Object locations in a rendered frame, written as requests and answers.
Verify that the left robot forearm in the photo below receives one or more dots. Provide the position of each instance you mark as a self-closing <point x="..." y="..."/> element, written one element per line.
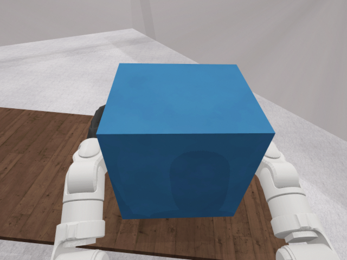
<point x="81" y="221"/>

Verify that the robot left upper arm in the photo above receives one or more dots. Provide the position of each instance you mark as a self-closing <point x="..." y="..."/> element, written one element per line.
<point x="84" y="255"/>

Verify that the table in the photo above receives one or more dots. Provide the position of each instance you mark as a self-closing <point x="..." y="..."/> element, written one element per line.
<point x="36" y="151"/>

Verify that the robot right upper arm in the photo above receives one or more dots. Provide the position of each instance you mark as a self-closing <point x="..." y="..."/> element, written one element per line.
<point x="305" y="252"/>

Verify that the robot left hand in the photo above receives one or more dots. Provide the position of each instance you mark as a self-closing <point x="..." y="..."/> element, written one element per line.
<point x="95" y="122"/>

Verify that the carton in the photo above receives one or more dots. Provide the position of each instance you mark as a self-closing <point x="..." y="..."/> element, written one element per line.
<point x="181" y="140"/>

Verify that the right robot forearm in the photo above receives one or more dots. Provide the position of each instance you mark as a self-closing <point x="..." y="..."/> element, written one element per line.
<point x="292" y="217"/>

